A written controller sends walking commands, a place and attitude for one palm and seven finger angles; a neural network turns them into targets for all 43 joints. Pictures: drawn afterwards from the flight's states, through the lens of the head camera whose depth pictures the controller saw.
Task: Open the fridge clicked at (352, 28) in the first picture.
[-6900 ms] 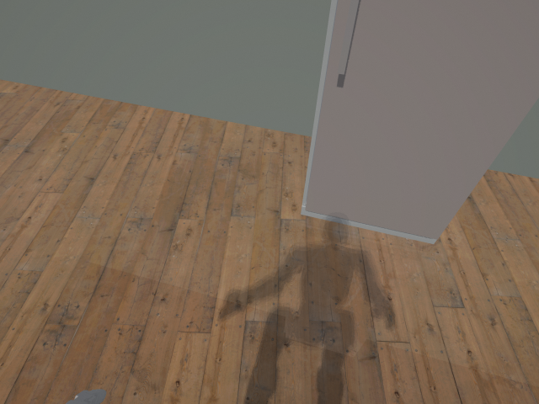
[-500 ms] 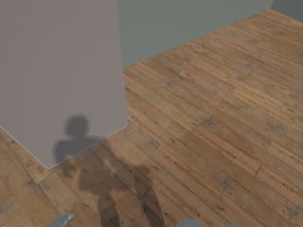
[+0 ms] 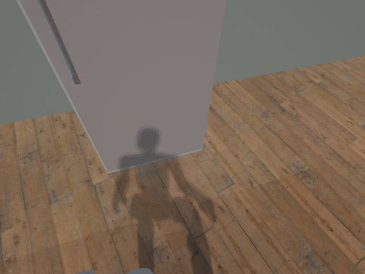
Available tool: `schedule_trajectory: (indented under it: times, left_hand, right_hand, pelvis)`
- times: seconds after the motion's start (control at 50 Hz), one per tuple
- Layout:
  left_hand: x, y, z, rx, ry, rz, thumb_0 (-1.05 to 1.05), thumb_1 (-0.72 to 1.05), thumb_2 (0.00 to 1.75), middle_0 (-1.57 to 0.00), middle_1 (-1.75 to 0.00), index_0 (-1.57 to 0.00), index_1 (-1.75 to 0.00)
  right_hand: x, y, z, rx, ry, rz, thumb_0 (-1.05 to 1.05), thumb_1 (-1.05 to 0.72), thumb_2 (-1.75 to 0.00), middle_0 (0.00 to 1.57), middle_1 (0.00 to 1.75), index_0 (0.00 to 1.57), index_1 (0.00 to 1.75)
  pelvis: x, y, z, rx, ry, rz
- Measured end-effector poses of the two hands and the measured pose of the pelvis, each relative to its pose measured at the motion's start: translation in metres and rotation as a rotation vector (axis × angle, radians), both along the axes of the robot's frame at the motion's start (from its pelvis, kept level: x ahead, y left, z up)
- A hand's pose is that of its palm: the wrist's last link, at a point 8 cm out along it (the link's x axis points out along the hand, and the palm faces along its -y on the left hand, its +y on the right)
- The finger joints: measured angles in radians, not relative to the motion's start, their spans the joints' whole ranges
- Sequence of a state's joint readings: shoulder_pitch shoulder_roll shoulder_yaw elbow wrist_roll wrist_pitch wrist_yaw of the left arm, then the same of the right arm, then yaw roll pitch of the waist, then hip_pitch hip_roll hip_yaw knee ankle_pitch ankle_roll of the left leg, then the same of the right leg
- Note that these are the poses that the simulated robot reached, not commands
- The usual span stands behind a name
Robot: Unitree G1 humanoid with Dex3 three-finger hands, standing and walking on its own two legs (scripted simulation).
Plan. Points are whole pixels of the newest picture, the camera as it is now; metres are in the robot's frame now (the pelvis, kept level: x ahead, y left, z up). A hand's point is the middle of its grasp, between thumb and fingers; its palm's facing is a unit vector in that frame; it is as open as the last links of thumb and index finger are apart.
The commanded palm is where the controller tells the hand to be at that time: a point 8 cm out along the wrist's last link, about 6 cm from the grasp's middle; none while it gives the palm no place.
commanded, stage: turn to face it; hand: left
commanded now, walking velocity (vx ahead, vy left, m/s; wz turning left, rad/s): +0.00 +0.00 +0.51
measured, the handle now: (47, 23) +0.68 +0.40 +0.18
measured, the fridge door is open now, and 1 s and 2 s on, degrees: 0 0 0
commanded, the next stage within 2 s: take the last steps up to it in 0.50 s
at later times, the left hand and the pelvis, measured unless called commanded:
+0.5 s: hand out of the picture +0.04 +0.21 -0.15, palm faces +0.22 -0.94 -0.27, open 7.4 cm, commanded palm none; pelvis -0.02 +0.00 +0.00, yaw +11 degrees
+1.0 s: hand out of the picture -0.14 +0.17 -0.17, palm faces +0.39 -0.90 -0.18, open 7.4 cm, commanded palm none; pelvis -0.02 +0.02 +0.00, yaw +18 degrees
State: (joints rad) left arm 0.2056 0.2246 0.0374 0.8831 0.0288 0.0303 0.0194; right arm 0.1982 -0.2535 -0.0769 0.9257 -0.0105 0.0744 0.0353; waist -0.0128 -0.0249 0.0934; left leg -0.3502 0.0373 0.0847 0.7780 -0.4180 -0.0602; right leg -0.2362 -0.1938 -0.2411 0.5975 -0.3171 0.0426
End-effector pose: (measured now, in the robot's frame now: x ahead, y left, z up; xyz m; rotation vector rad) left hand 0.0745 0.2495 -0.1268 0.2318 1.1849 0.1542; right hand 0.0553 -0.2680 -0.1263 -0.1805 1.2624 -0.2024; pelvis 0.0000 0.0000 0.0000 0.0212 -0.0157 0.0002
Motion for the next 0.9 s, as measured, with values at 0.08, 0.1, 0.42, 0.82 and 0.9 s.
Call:
schedule_trajectory:
  times: [0.08, 0.1, 0.42, 0.82, 0.9]
  left_hand:
    - [-0.038, 0.036, -0.023, -0.002, 0.077, 0.092, 0.01, 0.9, 0.9, -0.2, -0.3, -0.2, -0.3]
    - [-0.045, 0.041, -0.024, 0.002, 0.098, 0.109, 0.01, 0.91, 0.9, -0.2, -0.3, -0.2, -0.3]
    - [-0.058, 0.029, 0.007, 0.0, 0.011, 0.212, 0.01, 0.91, 0.9, -0.2, -0.3, -0.19, -0.3]
    - [-0.163, -0.039, 0.013, -0.035, 0.072, 0.401, 0.01, 0.91, 0.9, -0.2, -0.3, -0.2, -0.3]
    - [-0.205, -0.04, 0.002, -0.081, 0.173, 0.461, 0.01, 0.91, 0.9, -0.2, -0.3, -0.2, -0.3]
  right_hand:
    - [0.035, 0.02, 0.003, -0.044, -0.082, 0.09, 0.0, -0.91, -0.9, 0.2, 0.3, 0.2, 0.3]
    - [0.04, 0.025, 0.006, -0.05, -0.096, 0.105, 0.0, -0.91, -0.9, 0.2, 0.3, 0.2, 0.3]
    - [0.043, 0.058, 0.004, 0.042, -0.079, 0.206, 0.0, -0.9, -0.9, 0.21, 0.3, 0.21, 0.3]
    - [0.018, 0.022, -0.003, 0.051, 0.076, 0.313, 0.0, -0.91, -0.9, 0.2, 0.3, 0.2, 0.3]
    - [0.034, 0.046, 0.003, 0.036, 0.043, 0.36, 0.0, -0.91, -0.9, 0.2, 0.3, 0.2, 0.3]
  pelvis:
    - [-0.003, 0.018, -0.013, -0.015, 0.011, 0.036]
    - [-0.004, 0.02, -0.012, -0.017, 0.01, 0.04]
    - [-0.014, 0.014, 0.007, -0.021, 0.001, 0.169]
    - [-0.027, -0.016, 0.016, 0.011, 0.003, 0.312]
    - [-0.025, -0.001, 0.014, -0.003, 0.011, 0.322]
